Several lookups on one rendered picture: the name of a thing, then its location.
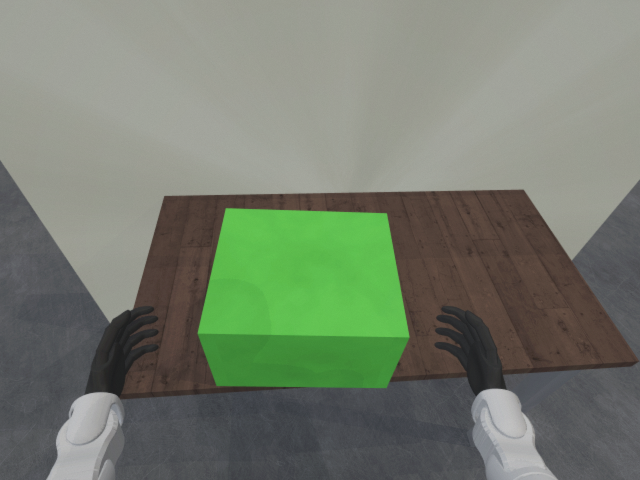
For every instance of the table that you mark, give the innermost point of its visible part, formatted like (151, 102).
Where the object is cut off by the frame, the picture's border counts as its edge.
(486, 251)

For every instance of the robot right hand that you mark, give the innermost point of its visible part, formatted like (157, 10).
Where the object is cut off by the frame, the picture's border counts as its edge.
(478, 352)

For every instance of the left robot forearm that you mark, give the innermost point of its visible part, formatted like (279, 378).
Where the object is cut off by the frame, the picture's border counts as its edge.
(91, 441)

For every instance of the robot left hand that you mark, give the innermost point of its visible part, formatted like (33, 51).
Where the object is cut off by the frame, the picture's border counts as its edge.
(114, 356)

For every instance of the right robot forearm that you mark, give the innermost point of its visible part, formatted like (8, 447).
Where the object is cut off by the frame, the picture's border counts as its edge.
(505, 438)

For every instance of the carton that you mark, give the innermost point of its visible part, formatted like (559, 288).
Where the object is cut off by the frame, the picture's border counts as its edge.
(303, 299)

